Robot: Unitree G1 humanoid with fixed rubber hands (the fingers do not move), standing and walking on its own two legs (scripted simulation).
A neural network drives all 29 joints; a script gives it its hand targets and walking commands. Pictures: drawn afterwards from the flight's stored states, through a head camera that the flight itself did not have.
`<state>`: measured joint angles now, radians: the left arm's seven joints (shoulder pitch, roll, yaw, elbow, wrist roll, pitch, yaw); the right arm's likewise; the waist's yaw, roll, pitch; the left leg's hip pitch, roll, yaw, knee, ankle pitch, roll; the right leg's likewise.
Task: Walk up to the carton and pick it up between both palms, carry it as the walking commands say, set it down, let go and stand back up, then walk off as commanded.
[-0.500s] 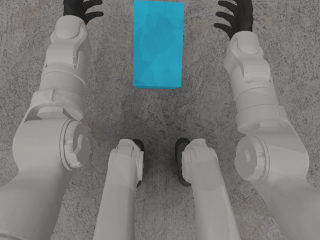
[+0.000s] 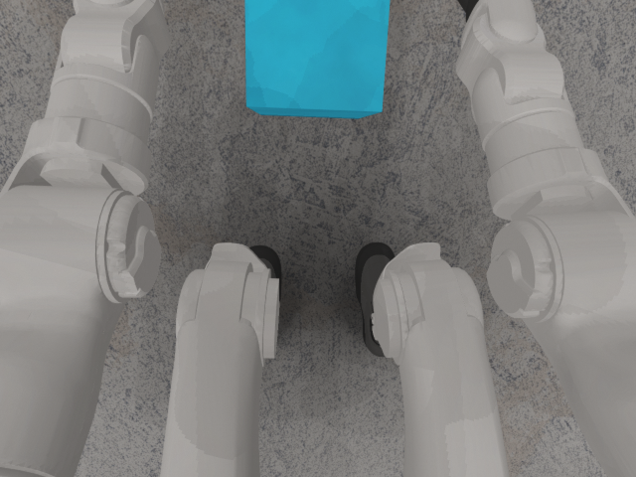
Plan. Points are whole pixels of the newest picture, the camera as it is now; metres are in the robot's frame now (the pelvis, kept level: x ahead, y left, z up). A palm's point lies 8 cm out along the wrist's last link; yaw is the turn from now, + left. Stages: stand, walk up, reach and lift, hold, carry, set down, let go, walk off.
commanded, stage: reach and lift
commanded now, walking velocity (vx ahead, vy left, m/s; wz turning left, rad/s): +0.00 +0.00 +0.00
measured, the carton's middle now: (314, 9) +0.58 +0.02 -0.33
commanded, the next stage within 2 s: none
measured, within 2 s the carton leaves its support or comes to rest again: leaves its support in 1.96 s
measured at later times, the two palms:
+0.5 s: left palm (170, 4) +0.55 +0.18 -0.25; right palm (452, 28) +0.54 -0.13 -0.25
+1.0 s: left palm (195, 3) +0.55 +0.15 -0.25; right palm (433, 24) +0.54 -0.11 -0.25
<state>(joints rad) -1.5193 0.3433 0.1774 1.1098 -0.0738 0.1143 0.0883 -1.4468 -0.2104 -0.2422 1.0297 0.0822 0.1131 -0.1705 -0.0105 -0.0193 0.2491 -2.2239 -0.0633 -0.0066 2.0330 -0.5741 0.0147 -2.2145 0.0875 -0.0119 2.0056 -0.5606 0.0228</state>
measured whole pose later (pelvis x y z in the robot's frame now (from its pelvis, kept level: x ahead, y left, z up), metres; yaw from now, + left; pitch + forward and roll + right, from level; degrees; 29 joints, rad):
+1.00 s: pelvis +0.00 +0.00 -0.06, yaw +1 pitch +32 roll -2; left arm -1.63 0.31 0.15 1.22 -0.02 0.09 0.05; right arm -1.59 -0.20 -0.25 1.19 0.05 0.07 -0.12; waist 0.00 -0.03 0.52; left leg -2.20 -0.03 0.02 2.27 -0.63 0.04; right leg -2.19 0.06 -0.03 2.24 -0.62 0.01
